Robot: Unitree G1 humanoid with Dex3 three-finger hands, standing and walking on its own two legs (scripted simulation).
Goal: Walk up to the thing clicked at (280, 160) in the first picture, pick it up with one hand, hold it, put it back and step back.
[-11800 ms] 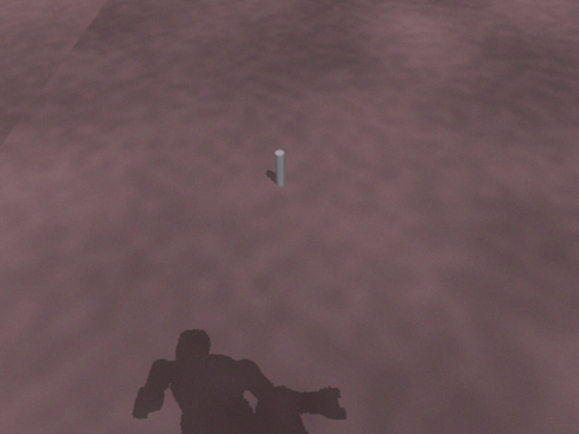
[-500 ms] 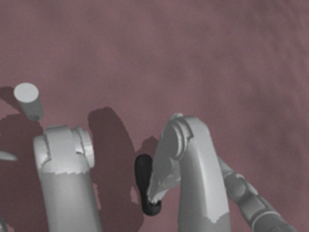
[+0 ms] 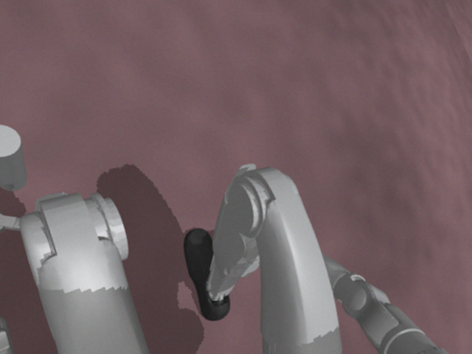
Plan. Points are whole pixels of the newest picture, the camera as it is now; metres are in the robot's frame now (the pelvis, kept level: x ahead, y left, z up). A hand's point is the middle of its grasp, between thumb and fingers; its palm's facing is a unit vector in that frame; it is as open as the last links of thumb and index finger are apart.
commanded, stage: close in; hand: left
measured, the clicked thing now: (7, 163) +0.41 +0.24 -0.18
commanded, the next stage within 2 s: close in 0.40 s
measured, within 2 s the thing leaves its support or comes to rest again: leaves its support in 1.64 s
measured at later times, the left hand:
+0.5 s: hand (0, 173) +0.39 +0.24 -0.16, palm faces +0.20 -0.98 -0.01, open 16.8 cm
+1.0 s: hand (11, 169) +0.40 +0.23 -0.17, palm faces +0.19 -0.98 -0.01, open 8.9 cm
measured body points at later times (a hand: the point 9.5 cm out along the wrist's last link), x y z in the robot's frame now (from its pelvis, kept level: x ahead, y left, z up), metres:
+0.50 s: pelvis +0.00 +0.00 +0.00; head +0.21 +0.18 +0.35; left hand +0.38 +0.30 -0.16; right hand +0.19 -0.24 -0.03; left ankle +0.09 +0.12 -0.25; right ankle +0.16 -0.13 -0.25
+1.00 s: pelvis +0.01 +0.00 +0.00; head +0.22 +0.19 +0.34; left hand +0.38 +0.28 -0.17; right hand +0.19 -0.24 -0.03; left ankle +0.09 +0.12 -0.25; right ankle +0.16 -0.13 -0.25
